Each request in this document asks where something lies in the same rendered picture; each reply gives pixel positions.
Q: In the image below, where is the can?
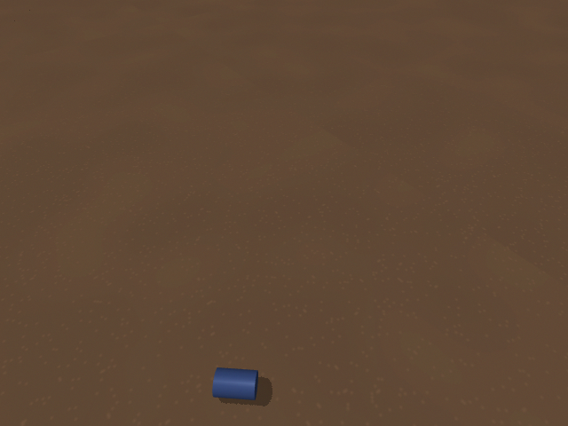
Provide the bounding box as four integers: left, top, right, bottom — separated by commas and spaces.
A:
212, 367, 258, 400

